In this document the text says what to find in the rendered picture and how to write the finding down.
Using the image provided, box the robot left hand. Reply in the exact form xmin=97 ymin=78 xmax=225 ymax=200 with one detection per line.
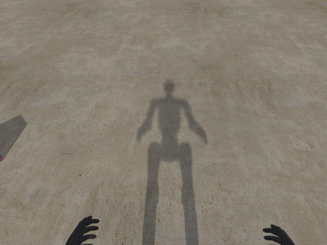
xmin=65 ymin=216 xmax=99 ymax=245

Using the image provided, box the robot right hand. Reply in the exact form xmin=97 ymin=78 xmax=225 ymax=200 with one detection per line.
xmin=263 ymin=224 xmax=295 ymax=245

